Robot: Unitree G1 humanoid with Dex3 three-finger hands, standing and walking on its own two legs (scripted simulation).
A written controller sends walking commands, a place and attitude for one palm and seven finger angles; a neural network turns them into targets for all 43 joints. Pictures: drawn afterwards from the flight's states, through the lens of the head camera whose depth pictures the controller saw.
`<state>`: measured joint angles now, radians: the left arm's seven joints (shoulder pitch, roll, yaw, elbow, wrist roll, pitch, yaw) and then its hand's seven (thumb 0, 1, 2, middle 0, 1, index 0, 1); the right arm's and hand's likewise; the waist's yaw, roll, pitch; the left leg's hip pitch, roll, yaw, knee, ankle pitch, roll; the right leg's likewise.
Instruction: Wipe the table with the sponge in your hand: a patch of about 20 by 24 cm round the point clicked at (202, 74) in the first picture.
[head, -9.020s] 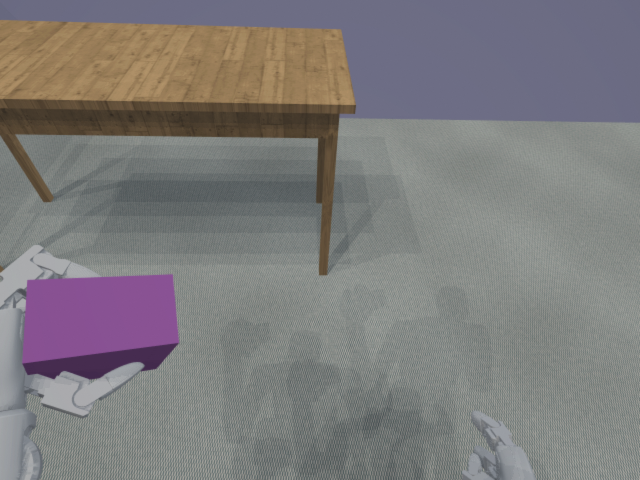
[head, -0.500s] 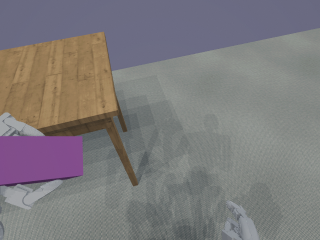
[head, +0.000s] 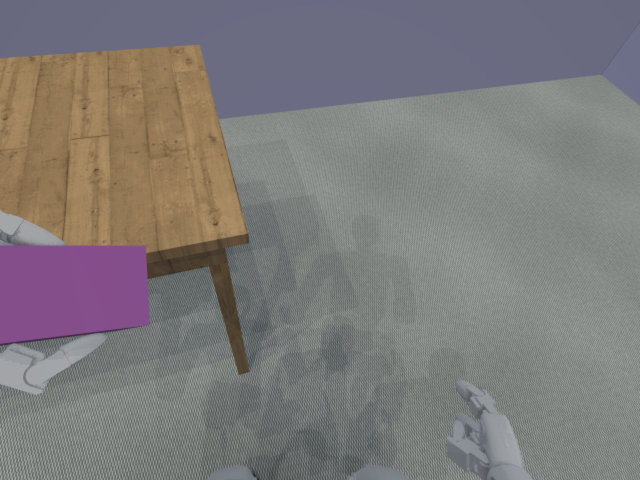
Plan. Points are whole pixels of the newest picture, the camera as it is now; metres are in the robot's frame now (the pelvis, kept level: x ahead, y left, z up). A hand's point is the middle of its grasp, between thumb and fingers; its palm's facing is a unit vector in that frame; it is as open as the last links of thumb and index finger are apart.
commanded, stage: come to a stop and stand still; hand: left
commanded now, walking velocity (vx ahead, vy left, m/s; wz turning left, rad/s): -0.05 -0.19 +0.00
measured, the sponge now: (81, 296) +0.24 +0.23 +0.16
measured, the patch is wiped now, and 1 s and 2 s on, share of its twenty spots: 0.00 0.00 0.00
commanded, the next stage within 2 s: look again from close up in 1.30 s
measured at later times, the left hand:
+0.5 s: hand (115, 402) +0.16 +0.17 +0.16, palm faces +0.36 -0.81 -0.47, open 10.5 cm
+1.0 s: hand out of the picture +0.10 +0.24 +0.17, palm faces +0.46 -0.81 -0.36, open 10.5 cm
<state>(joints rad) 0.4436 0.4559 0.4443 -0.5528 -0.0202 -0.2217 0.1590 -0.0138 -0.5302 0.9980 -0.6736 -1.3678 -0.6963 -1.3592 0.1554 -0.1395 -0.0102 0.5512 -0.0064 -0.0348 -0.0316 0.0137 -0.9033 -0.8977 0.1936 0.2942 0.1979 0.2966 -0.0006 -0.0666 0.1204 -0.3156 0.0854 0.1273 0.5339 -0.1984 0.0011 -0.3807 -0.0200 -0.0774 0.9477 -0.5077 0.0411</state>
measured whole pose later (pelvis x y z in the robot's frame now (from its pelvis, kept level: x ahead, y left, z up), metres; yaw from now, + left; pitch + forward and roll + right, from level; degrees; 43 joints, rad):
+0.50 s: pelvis -0.05 -0.06 +0.01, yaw +0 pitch +0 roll +3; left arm 0.51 0.34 0.31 -0.43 -0.02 -0.17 0.14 -0.01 -0.53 1.00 -0.67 -1.37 -0.70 -1.36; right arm 0.23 -0.26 -0.02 0.64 0.01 -0.02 -0.06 0.02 -0.90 -0.90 0.20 0.29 0.20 0.30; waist -0.01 0.01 0.03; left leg -0.44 0.02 0.06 0.98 -0.33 -0.05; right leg -0.21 -0.02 -0.14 0.43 -0.24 -0.09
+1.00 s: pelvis -0.11 -0.01 +0.00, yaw +1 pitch -2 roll +0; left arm 0.41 0.34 0.32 -0.45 0.00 -0.18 0.16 -0.01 -0.53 1.00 -0.67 -1.37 -0.70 -1.36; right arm 0.21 -0.16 0.04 0.57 0.00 -0.04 -0.06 0.01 -0.90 -0.90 0.20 0.29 0.20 0.30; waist 0.05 -0.03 0.03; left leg -0.22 0.02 0.10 0.53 -0.27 0.01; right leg -0.28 -0.03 -0.12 0.53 -0.21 -0.01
